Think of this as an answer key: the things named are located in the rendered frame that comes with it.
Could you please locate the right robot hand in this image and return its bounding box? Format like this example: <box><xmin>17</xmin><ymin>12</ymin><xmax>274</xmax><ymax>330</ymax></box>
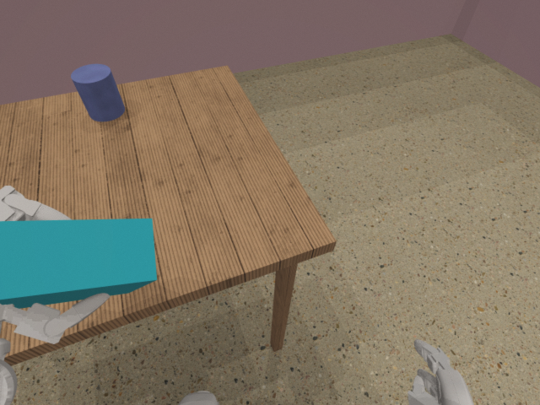
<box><xmin>408</xmin><ymin>339</ymin><xmax>474</xmax><ymax>405</ymax></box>

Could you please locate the robot left forearm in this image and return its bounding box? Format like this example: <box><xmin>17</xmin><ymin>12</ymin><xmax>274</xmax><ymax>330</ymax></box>
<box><xmin>0</xmin><ymin>338</ymin><xmax>18</xmax><ymax>405</ymax></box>

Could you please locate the table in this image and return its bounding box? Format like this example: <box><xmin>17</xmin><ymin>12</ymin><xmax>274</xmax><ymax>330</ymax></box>
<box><xmin>0</xmin><ymin>66</ymin><xmax>337</xmax><ymax>366</ymax></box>

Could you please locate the left robot hand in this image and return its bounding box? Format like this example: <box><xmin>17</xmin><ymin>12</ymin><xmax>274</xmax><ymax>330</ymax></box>
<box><xmin>0</xmin><ymin>186</ymin><xmax>110</xmax><ymax>344</ymax></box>

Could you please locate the sponge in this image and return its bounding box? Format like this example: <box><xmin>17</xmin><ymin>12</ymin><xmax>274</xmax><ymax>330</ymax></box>
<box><xmin>0</xmin><ymin>219</ymin><xmax>157</xmax><ymax>309</ymax></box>

